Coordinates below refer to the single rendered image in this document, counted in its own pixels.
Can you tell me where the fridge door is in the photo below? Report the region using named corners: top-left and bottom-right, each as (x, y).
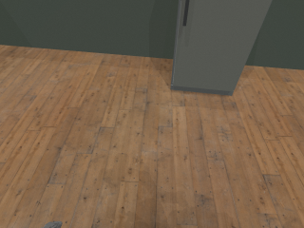
top-left (173, 0), bottom-right (272, 92)

